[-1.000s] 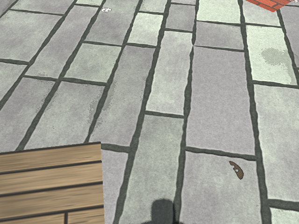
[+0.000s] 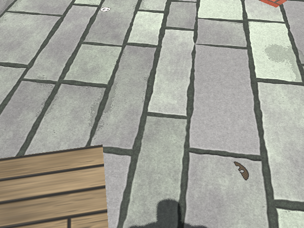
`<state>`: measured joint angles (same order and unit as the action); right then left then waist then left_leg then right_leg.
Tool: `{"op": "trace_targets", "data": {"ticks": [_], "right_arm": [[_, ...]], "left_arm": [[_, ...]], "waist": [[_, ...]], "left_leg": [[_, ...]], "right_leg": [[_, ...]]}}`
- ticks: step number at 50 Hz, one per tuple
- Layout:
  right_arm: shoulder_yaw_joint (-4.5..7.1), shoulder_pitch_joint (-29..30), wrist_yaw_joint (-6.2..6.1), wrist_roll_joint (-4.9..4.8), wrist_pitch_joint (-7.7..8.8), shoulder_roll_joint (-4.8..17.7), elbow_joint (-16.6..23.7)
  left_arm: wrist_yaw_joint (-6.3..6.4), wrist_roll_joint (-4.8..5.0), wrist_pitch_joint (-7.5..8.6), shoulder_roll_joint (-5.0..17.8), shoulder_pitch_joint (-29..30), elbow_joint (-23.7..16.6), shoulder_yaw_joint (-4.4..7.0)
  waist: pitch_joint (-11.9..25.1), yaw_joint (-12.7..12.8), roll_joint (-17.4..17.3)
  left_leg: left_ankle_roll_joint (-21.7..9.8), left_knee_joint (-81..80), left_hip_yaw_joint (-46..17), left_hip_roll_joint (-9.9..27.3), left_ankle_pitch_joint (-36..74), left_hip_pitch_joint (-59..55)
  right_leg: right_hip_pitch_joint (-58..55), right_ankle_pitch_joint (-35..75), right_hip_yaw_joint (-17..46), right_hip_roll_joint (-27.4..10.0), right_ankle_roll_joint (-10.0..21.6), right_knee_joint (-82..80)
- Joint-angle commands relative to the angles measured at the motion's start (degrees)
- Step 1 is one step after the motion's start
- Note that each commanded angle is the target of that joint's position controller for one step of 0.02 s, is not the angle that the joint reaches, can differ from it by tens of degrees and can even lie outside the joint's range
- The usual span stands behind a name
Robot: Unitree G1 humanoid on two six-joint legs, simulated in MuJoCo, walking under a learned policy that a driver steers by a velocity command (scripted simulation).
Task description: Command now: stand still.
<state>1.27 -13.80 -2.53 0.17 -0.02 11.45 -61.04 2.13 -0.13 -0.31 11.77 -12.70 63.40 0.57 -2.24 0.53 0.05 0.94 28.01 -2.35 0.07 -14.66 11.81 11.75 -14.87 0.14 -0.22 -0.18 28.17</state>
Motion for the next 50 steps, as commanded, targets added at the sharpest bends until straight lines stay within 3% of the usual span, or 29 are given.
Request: {"op": "trace_targets", "data": {"ticks": [1,20,50], "right_arm": [[0.73,-2.0,-0.14,-0.03,0.40,5.4,0.7],[0.04,-4.3,-0.20,-0.20,0.30,4.2,-1.8],[-0.08,-6.8,-0.32,-0.34,0.34,3.0,-2.2]], "left_arm": [[0.18,0.02,0.39,5.5,-2.3,-1.2,0.76],[0.33,0.17,0.56,3.9,-6.4,-0.9,0.46],[0.53,0.33,0.76,2.5,-9.6,-1.2,0.61]], "waist": [[-0.7,-0.1,-0.1],[-1.1,-0.3,-0.1],[-1.8,-0.4,0.0]], "left_leg": [[-1.2,-5.0,-0.1,0.5,4.8,1.4],[-1.2,-4.9,0.2,0.4,5.5,1.8],[-1.2,-4.6,0.4,0.3,5.8,2.2]], "right_leg": [[1.3,2.9,1.0,-1.0,0.9,-5.8],[1.4,4.5,0.8,-0.8,1.1,-5.6],[1.6,5.1,0.7,-0.7,1.1,-5.1]]}}
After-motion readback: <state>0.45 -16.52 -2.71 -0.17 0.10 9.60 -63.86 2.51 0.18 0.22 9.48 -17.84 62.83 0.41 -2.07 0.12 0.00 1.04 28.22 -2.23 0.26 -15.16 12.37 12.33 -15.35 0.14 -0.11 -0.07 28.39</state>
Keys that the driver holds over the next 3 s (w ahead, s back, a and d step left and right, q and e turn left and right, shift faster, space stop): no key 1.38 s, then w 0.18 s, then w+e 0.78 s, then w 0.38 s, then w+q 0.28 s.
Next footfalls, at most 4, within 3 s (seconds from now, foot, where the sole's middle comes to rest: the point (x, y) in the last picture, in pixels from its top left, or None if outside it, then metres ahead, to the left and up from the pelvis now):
2.10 right None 0.40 -0.13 -0.77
2.58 left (171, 181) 0.74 -0.05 -0.77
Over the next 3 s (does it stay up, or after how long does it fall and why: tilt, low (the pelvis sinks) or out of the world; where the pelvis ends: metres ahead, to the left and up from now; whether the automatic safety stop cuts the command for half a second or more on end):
stays up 0.73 -0.17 0.01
